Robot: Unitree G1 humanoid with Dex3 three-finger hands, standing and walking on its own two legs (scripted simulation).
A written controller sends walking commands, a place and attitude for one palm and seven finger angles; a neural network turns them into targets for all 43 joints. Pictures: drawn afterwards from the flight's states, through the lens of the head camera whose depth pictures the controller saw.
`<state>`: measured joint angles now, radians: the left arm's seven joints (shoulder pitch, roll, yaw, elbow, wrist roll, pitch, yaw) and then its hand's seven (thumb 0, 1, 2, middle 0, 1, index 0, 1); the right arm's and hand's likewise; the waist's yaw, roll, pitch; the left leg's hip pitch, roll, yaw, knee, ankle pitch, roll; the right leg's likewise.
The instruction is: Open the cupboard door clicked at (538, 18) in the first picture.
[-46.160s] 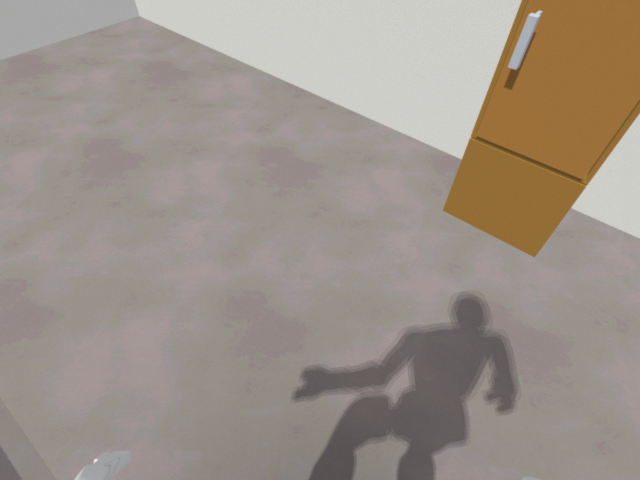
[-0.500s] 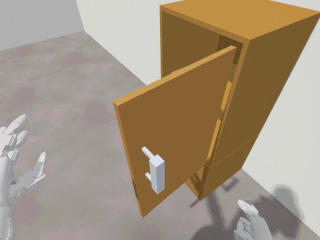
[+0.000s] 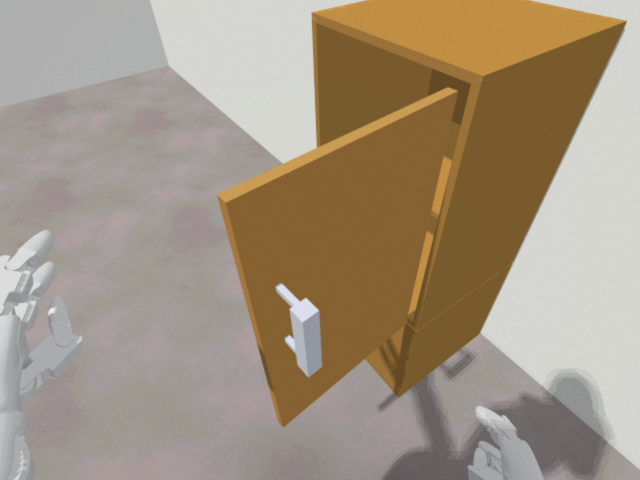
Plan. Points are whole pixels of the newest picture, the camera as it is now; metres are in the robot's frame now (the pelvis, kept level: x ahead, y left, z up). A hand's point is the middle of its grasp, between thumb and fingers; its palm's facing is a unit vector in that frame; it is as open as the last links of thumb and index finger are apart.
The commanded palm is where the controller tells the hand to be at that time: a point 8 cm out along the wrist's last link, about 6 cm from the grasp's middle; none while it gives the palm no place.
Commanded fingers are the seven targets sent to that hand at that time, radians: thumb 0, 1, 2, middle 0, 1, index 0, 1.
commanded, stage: step back with the hand held close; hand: left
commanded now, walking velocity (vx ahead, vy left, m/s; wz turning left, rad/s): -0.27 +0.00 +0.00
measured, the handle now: (297, 329) +0.32 +0.08 +0.01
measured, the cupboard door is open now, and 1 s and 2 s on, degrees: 95 95 95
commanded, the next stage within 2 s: stop stepping back and stand still in 1.24 s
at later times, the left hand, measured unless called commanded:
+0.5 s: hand (71, 359) +0.17 +0.26 +0.16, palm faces +0.35 -0.79 -0.51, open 7.4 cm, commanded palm +0.11 +0.30 +0.17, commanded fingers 0.00 0.90 0.90 -0.20 -0.30 -0.20 -0.30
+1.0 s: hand out of the picture +0.11 +0.31 +0.17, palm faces +0.45 -0.76 -0.47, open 7.4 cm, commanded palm +0.04 +0.33 +0.17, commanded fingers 0.00 0.90 0.90 -0.20 -0.30 -0.20 -0.30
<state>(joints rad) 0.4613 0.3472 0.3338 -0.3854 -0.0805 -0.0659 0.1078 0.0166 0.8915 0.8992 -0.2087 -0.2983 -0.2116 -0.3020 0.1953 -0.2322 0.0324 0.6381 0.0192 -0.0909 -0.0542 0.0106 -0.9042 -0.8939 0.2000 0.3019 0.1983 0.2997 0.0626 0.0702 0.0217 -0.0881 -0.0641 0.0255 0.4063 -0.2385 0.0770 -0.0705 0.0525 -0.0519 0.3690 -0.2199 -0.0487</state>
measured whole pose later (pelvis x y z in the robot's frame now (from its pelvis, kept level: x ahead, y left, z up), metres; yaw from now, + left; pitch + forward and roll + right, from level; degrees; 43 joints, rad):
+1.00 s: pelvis -0.10 +0.03 -0.01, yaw +0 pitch +3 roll -5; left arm 0.54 0.45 0.49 -0.57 -0.02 -0.22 0.16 0.02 0.89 0.90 -0.21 -0.30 -0.22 -0.30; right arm 0.24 -0.18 0.00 0.62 -0.02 -0.08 -0.06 0.01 -0.90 -0.89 0.20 0.30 0.20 0.30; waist 0.01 0.00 -0.01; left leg -0.44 -0.03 0.02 0.49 -0.10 0.12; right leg -0.33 0.09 0.02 0.98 -0.43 0.01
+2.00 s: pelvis -0.30 +0.01 -0.01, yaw -3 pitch -1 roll +1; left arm 0.54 0.40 0.44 -0.38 -0.04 -0.19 0.15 0.01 0.89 0.90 -0.21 -0.30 -0.21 -0.30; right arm 0.24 -0.20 0.00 0.67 0.01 -0.07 -0.06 0.01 -0.90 -0.89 0.20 0.30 0.20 0.30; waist 0.03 0.03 -0.04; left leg -0.47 0.01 0.03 1.03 -0.41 0.00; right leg -0.26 0.01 -0.10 0.56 -0.30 -0.07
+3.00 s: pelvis -0.31 +0.05 -0.01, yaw +2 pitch -1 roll -1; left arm 0.30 0.19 0.02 0.97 0.01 0.03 0.01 -0.01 0.98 0.90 -0.21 -0.30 -0.21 -0.30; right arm 0.25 -0.19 0.01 1.01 -0.02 0.04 -0.01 0.01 -0.91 -0.89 0.20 0.30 0.20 0.30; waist 0.00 -0.02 0.06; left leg -0.28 0.01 0.00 0.50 -0.21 0.01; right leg -0.22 -0.01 -0.10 0.47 -0.23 -0.02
